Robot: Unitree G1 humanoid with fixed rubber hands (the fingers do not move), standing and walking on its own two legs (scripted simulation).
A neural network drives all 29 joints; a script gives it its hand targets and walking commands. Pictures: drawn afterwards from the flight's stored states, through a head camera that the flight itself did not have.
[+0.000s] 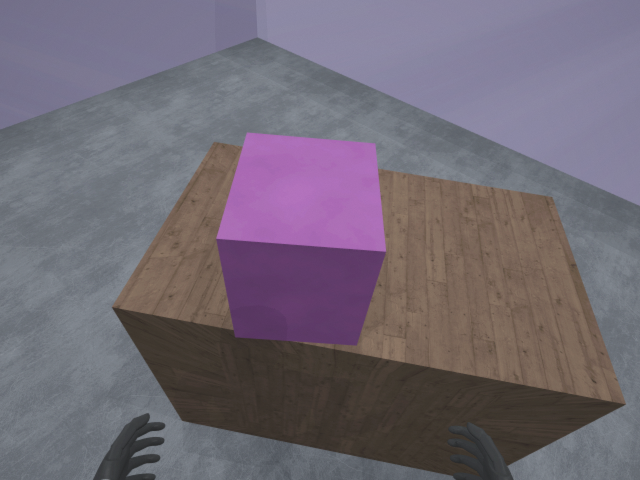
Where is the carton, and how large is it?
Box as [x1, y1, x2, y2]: [216, 133, 385, 345]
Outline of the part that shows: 247,133 216,238 235,336 356,345 385,253 374,143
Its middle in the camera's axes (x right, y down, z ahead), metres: -0.03 +0.00 +0.64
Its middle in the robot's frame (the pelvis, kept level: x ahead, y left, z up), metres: +0.49 +0.04 -0.01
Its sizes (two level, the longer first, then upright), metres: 0.232 0.209 0.252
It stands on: a pedestal, 0.64 m high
